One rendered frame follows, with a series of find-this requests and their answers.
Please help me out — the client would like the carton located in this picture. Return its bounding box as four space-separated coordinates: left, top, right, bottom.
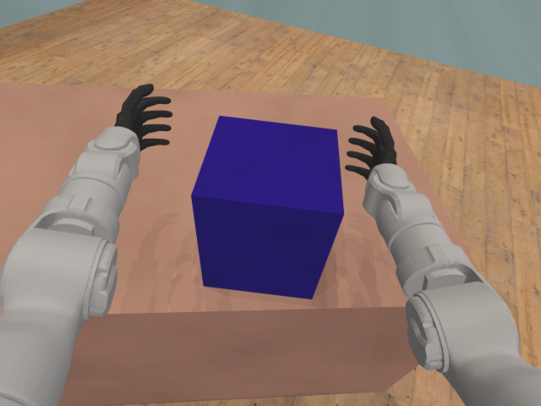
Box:
191 116 344 299

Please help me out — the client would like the robot right hand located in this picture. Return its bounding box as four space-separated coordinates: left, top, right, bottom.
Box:
345 116 397 180

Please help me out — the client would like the robot left upper arm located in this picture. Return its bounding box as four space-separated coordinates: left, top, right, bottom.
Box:
0 228 117 406

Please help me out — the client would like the pedestal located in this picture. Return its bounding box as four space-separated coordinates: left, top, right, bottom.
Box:
0 82 481 406

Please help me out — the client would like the robot left hand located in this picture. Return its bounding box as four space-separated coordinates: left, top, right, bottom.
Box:
114 84 172 151

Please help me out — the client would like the robot right upper arm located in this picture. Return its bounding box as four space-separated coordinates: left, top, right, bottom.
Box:
406 282 541 406

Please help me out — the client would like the right robot forearm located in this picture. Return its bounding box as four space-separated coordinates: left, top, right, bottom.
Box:
363 163 519 352

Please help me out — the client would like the left robot forearm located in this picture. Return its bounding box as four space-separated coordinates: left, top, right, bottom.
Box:
0 126 140 307

